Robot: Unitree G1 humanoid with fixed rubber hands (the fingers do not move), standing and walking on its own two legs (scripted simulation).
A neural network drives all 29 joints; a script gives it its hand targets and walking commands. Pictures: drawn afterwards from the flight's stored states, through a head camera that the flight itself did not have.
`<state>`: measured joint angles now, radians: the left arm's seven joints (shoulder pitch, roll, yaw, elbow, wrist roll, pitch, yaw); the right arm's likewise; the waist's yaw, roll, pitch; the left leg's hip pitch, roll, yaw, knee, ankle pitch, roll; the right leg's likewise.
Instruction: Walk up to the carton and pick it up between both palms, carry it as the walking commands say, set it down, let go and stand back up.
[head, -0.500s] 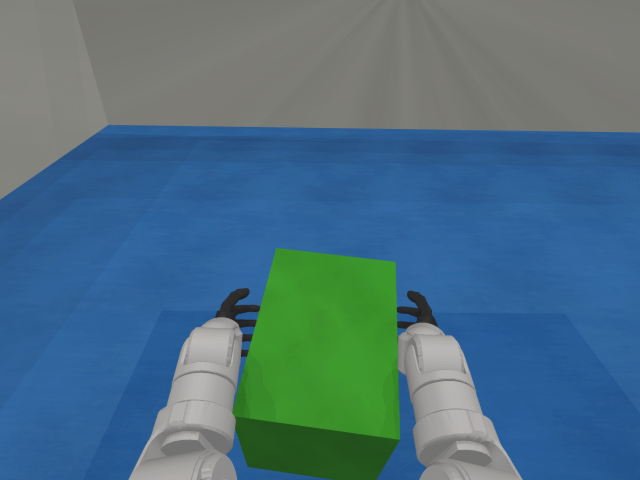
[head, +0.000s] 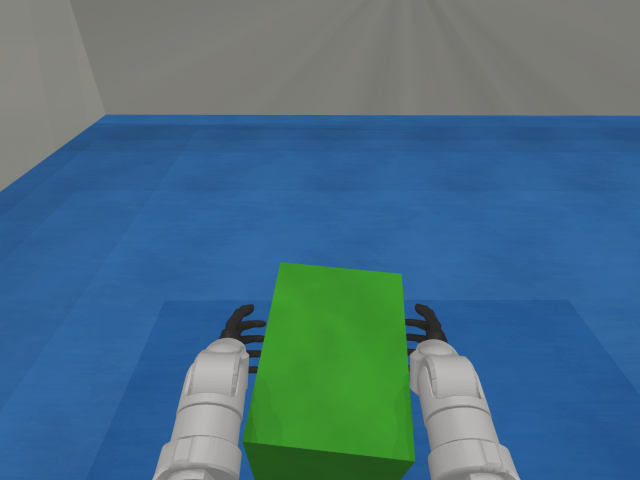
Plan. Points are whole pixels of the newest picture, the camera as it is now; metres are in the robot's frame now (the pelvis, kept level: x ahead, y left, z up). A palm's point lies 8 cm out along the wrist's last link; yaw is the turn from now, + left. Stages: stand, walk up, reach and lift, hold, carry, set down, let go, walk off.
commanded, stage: reach and lift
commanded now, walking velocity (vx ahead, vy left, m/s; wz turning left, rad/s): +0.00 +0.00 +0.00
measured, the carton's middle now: (330, 377) +0.32 +0.00 -0.03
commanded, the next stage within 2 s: hold in 0.56 s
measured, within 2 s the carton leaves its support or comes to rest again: neither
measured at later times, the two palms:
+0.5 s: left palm (227, 366) +0.28 +0.14 +0.05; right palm (435, 367) +0.28 -0.13 +0.05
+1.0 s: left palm (228, 367) +0.28 +0.14 +0.05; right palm (438, 362) +0.28 -0.13 +0.06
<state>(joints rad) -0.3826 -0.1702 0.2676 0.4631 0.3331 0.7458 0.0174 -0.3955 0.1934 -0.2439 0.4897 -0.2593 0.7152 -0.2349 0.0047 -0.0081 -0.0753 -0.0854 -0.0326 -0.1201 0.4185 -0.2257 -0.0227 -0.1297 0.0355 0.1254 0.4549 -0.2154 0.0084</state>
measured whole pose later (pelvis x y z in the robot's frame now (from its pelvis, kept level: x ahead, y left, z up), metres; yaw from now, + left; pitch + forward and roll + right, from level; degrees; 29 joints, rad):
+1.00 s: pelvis -0.01 +0.00 +0.00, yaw +0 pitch -7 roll +0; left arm -0.37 -0.18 0.28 0.45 0.34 0.76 0.01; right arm -0.40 0.20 -0.26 0.50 -0.28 0.73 -0.22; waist 0.01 0.00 -0.08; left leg -0.10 -0.02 -0.13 0.46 -0.23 -0.03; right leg -0.13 0.04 0.11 0.47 -0.21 0.00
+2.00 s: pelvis -0.04 +0.05 -0.02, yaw +5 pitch +3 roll -1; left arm -0.40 -0.20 0.17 0.14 0.19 0.93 0.20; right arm -0.38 0.16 -0.16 0.12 -0.04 0.91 -0.38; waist -0.07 0.04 -0.11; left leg -0.48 -0.02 0.00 0.82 -0.41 -0.01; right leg -0.43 -0.04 0.06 0.60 -0.22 0.09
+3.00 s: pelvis -0.27 +0.36 -0.04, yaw +52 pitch +2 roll +0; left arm -0.42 -0.21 0.19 -0.13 0.15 1.21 0.19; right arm -0.42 0.20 -0.14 -0.19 -0.01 1.20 -0.48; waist -0.01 0.07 0.00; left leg -0.63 0.03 -0.06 1.24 -0.47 -0.06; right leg -0.43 -0.27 -0.22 0.85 -0.41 0.11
